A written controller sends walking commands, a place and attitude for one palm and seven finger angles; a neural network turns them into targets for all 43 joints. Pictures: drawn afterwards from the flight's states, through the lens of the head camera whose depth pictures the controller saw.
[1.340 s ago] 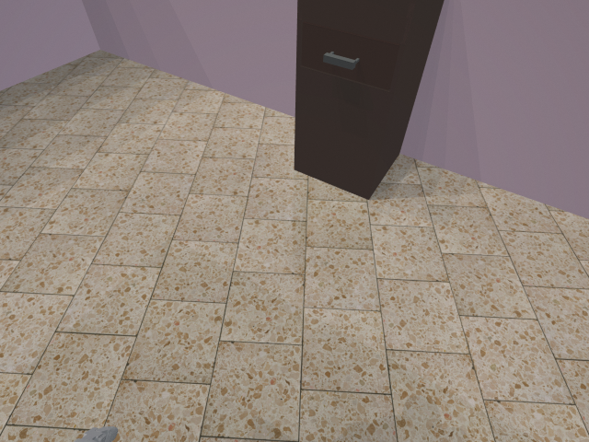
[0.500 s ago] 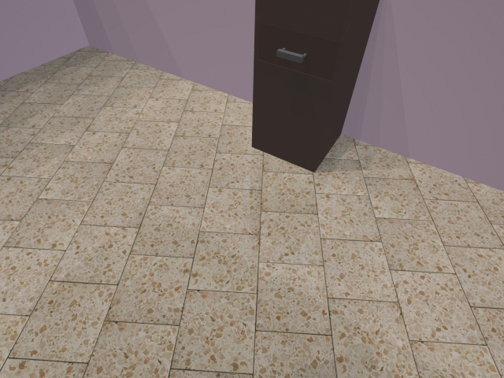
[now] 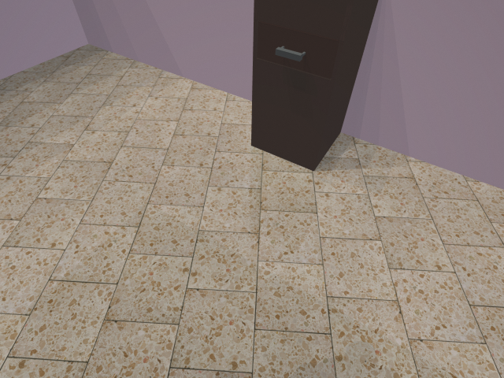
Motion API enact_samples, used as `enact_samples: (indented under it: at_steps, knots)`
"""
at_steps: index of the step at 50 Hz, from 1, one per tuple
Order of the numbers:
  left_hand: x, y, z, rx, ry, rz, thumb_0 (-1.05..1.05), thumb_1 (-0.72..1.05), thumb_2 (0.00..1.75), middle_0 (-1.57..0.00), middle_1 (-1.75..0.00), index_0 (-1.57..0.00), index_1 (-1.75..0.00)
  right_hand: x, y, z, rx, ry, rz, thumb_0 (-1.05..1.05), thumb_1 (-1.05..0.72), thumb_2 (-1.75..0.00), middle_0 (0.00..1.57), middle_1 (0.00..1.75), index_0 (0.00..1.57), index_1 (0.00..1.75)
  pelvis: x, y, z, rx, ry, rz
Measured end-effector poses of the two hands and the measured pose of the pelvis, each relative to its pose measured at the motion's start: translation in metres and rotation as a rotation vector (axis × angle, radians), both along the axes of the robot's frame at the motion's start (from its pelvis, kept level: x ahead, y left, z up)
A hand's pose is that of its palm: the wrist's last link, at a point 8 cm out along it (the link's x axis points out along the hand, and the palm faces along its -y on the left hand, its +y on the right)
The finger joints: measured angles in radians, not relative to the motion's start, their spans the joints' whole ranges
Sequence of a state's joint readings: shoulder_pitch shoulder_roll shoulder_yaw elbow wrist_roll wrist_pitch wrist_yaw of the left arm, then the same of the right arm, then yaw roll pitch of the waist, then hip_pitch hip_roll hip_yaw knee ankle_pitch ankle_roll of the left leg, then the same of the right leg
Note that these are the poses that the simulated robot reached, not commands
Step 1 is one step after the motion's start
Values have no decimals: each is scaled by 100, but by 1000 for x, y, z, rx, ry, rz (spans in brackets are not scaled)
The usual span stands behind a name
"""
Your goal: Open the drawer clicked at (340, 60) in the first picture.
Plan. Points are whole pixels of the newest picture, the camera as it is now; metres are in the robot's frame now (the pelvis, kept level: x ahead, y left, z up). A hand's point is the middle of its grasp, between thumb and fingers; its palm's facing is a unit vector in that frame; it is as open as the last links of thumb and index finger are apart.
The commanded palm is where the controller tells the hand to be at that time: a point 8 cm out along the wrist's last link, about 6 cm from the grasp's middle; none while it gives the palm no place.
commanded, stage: look at it before walking up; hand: left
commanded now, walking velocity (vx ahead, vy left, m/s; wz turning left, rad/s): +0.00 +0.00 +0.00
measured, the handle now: (291, 52) +1.44 -0.10 -0.12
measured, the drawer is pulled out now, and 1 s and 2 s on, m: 0.00 0.00 0.00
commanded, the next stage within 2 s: walk to a spot facing it in 0.10 s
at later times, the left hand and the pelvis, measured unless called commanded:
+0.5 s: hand out of the picture +0.04 +0.22 -0.19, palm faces +0.08 -0.98 -0.20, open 7.4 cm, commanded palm none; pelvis +0.05 +0.02 -0.02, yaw +5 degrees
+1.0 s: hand (173, 291) +0.33 +0.19 -0.18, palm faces +0.17 -0.96 -0.21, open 7.3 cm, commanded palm none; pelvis +0.25 +0.00 -0.02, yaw +10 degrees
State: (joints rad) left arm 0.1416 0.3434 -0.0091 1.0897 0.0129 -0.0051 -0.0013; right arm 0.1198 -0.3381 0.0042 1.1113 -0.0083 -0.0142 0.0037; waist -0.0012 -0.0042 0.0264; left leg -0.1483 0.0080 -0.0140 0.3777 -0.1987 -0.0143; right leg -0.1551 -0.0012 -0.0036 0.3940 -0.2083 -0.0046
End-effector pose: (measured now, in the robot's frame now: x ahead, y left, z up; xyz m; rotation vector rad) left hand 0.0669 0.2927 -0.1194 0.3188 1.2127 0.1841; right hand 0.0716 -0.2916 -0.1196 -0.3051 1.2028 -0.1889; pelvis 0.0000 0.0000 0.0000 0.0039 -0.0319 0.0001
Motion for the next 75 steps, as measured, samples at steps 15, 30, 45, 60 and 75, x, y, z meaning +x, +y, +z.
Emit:
enact_samples:
  at_steps: [15,30,45,60,75]
  knots:
    - [2,-5,-3,-4,9,12,0,90,90,-20,-30,-21,-30,3,3,-4,6,17,2,1,-91,-90,20,30,20,30,8,-1,-1,-2,6,4]
    - [-35,-30,-44,-182,232,159,1,90,90,-20,-30,-20,-30,-25,95,-23,118,208,-65,1,-91,-90,20,30,20,30,80,31,-11,-5,32,75]
    - [207,-43,-35,-131,-71,106,1,92,90,-20,-30,-20,-30,16,99,-36,202,490,-140,1,-90,-90,20,30,21,30,210,5,-27,7,39,139]
    - [214,-52,-30,-152,76,333,-1,94,90,-20,-30,-20,-30,395,83,-13,123,-32,183,1,-92,-90,19,30,20,30,339,14,-6,-32,37,243]
    - [293,-2,-40,-219,192,447,1,91,90,-20,-30,-20,-30,533,175,-12,116,-65,254,-1,-94,-90,20,30,21,30,466,84,-9,-8,5,289]
